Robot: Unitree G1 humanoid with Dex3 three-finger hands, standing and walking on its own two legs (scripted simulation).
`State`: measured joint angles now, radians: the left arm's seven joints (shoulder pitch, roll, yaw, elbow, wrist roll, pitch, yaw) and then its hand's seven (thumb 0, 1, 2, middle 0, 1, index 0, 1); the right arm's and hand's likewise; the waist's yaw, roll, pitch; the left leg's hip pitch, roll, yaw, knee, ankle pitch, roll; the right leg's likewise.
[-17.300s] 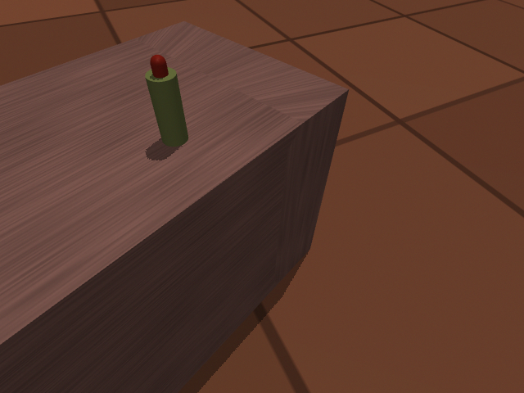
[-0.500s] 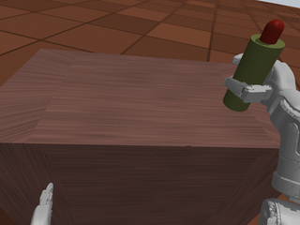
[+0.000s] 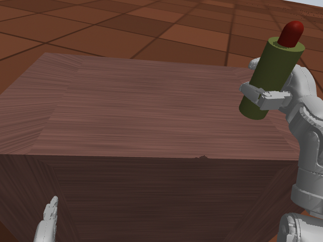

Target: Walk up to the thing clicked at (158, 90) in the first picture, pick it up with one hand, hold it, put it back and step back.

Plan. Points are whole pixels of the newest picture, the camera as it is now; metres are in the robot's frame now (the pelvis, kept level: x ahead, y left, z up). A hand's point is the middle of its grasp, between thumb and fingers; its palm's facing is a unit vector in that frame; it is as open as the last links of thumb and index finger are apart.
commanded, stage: hold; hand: right
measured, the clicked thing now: (270, 74) +0.33 -0.18 +0.33
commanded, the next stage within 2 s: crouch in 1.04 s
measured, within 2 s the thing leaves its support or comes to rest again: neither
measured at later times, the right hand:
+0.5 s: hand (257, 86) +0.34 -0.17 +0.30, palm faces +0.07 +1.00 -0.04, open 8.1 cm
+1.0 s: hand (259, 82) +0.34 -0.17 +0.31, palm faces +0.09 +1.00 -0.04, open 8.1 cm
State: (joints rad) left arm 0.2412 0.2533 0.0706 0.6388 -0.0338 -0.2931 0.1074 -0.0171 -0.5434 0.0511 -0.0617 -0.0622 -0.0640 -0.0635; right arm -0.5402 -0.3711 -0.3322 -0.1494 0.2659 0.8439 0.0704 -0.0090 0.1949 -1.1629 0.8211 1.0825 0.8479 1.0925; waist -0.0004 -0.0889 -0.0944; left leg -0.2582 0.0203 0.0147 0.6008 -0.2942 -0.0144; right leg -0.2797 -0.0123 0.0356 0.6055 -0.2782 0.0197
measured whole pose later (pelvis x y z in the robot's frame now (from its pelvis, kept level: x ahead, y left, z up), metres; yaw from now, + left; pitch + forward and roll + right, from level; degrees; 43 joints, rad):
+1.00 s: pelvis +0.00 +0.00 +0.00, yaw +0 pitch -3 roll +0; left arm 0.24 0.26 0.08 0.63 -0.04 -0.29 0.10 -0.02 -0.54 0.05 -0.06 -0.06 -0.06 -0.06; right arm -0.58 -0.38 -0.34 -0.10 0.26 0.84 0.06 -0.01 0.20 -1.16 0.82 1.08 0.85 1.09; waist 0.00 -0.09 -0.10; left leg -0.26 0.02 0.01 0.60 -0.30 -0.01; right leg -0.28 -0.01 0.04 0.60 -0.28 0.02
